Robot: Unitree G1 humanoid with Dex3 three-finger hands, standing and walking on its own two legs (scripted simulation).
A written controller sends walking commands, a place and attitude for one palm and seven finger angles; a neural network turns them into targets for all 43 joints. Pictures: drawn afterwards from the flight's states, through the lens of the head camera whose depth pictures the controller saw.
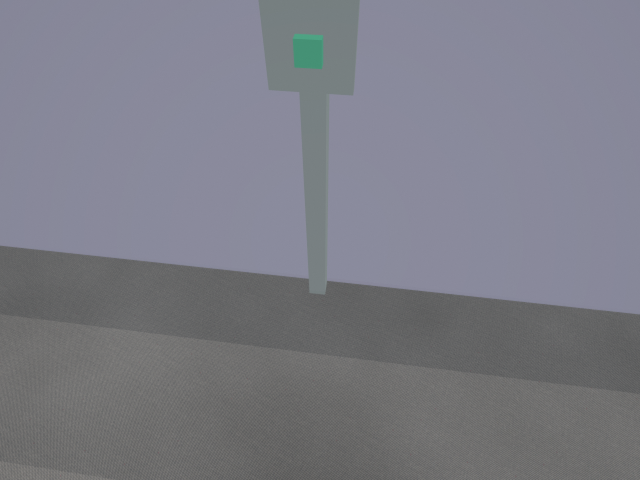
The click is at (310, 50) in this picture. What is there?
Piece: button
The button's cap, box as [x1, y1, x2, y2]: [293, 34, 322, 68]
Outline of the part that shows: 294,34 294,67 321,68 322,35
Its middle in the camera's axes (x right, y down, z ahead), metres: -0.02 -0.36 +0.74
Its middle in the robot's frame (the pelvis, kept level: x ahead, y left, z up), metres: +0.82 +0.06 +0.14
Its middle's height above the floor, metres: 0.92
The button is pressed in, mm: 0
